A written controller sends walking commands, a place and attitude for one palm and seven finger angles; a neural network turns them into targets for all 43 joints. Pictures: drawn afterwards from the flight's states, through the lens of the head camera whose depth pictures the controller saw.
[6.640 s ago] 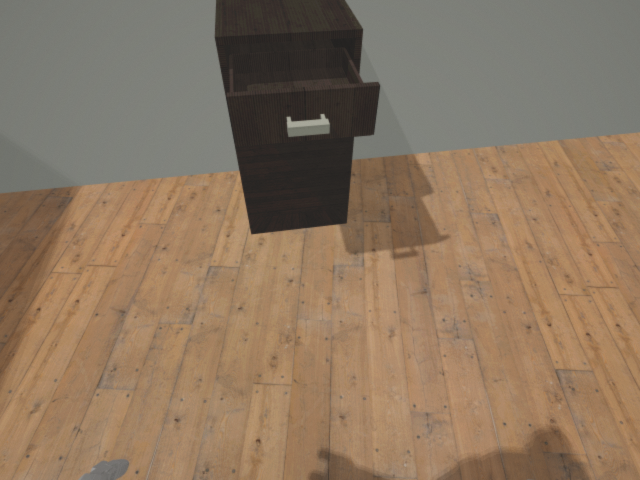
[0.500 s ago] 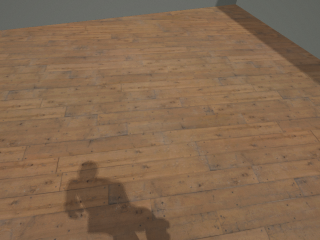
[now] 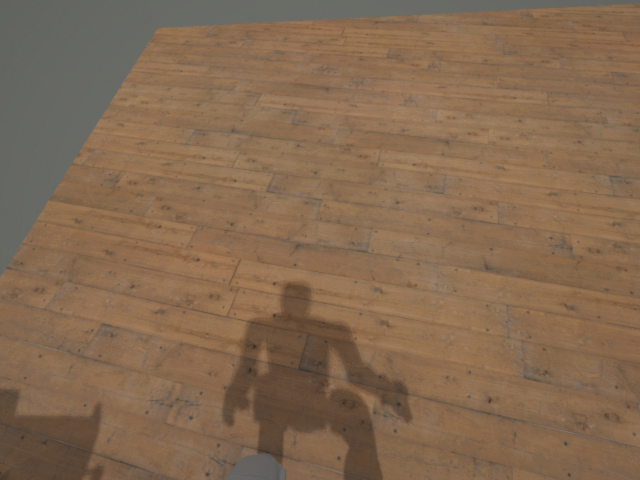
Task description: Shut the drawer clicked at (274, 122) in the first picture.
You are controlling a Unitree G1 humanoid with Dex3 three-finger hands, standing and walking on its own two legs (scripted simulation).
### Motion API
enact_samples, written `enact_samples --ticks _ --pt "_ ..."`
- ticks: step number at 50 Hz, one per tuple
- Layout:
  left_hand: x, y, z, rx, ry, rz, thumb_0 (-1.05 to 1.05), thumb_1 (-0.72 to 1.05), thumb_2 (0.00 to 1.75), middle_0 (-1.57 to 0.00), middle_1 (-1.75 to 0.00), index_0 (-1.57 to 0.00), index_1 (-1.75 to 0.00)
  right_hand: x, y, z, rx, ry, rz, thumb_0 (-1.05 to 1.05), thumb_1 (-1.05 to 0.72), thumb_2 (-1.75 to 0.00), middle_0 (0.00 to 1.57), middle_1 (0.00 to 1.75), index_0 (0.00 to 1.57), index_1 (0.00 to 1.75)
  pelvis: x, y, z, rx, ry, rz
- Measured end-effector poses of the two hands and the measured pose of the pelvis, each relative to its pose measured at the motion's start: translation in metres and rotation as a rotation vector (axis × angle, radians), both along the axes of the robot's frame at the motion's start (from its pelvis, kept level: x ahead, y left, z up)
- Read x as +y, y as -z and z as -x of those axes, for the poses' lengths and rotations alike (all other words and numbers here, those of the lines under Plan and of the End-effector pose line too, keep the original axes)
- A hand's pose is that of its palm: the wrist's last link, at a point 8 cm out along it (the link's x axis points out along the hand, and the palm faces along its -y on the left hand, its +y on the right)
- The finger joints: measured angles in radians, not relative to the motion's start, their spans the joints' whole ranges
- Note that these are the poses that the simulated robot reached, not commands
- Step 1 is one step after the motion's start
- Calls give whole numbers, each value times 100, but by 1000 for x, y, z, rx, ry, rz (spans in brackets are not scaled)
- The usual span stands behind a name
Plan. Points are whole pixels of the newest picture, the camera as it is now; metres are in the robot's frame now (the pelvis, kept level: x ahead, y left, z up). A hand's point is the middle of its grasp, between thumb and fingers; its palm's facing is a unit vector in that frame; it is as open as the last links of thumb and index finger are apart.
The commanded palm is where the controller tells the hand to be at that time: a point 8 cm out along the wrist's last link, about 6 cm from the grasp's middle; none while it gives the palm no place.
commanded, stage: turn to face it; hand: left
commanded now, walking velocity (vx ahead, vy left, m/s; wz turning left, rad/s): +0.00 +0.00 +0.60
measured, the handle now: out of the picture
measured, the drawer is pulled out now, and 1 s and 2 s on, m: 0.29 0.29 0.29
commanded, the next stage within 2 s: none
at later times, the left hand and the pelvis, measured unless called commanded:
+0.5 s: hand out of the picture +0.10 +0.27 -0.15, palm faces +0.31 -0.92 -0.25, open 7.3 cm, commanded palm none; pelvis +0.03 +0.03 +0.00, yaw +16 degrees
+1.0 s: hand out of the picture -0.02 +0.20 -0.16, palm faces +0.59 -0.76 -0.27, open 7.3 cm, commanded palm none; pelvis +0.04 +0.00 +0.00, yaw +36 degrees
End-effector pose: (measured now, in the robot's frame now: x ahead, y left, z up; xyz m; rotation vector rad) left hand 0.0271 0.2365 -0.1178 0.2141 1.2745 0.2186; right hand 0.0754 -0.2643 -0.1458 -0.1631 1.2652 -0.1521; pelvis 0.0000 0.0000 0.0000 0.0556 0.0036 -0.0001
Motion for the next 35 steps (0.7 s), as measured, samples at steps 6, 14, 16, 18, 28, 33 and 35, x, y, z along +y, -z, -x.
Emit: enact_samples --ticks 6,14,16,18,28,33,35 --pt "36 25 44 96 -127 22 0 92 89 -20 -30 -21 -30 47 -7 -84 -123 -167 22 0 -91 -90 20 30 19 30 25 14 -10 14 -78 29" --pt "79 27 30 51 -217 20 1 91 89 -20 -30 -20 -30 82 -34 -114 -186 -255 66 0 -91 -90 20 30 20 30 44 5 -20 -17 -162 69" --pt "84 22 14 -9 -221 18 1 91 89 -20 -30 -20 -30 84 -37 -111 -165 -266 71 0 -91 -90 20 30 20 30 45 1 -22 -20 -186 78" --pt "87 16 -1 -64 -224 13 1 91 89 -20 -30 -20 -30 84 -38 -108 -143 -275 70 0 -90 -90 20 30 20 30 45 -1 -24 -22 -209 82" --pt "68 -4 -59 -215 -233 -24 0 91 89 -20 -30 -20 -30 58 -15 -89 -25 -280 37 0 -90 -90 21 30 20 30 23 1 -40 -13 -320 65" --pt "45 -11 -61 -254 -252 -72 0 91 89 -20 -30 -20 -30 35 9 -96 24 -299 14 0 -90 -90 21 30 20 30 2 11 -49 -11 -386 44" --pt "36 -16 -50 -243 -281 -79 0 91 89 -20 -30 -21 -30 31 10 -103 37 -324 9 0 -91 -90 20 30 20 30 -2 7 -51 -19 -426 35"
